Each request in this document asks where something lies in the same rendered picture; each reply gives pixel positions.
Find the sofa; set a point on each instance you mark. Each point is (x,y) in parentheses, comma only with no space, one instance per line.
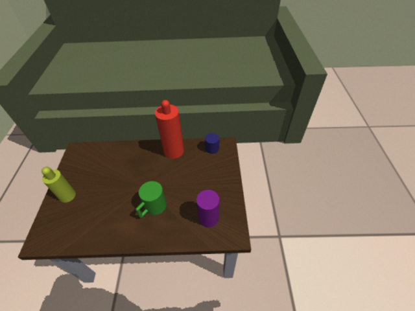
(97,70)

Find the coffee table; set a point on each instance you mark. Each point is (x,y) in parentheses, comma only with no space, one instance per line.
(101,220)

